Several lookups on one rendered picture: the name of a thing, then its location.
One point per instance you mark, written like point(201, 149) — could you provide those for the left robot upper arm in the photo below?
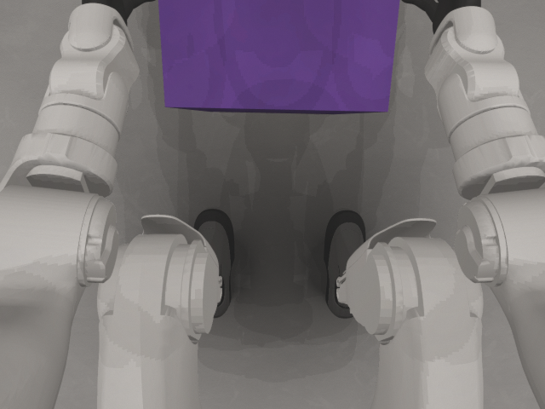
point(53, 244)

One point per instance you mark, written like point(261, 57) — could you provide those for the left robot forearm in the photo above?
point(74, 141)

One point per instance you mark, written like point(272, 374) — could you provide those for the left robot hand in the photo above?
point(124, 7)

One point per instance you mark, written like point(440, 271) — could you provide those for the right robot forearm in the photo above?
point(487, 121)

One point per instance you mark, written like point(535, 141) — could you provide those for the right robot hand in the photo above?
point(437, 11)

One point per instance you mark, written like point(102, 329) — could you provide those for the left robot foot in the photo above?
point(216, 227)

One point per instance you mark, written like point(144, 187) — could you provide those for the right robot foot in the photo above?
point(345, 233)

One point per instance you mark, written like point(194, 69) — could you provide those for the right robot upper arm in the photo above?
point(500, 241)

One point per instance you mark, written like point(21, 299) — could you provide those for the carton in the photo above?
point(278, 56)

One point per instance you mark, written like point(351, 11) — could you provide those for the robot foot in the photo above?
point(216, 227)
point(345, 233)

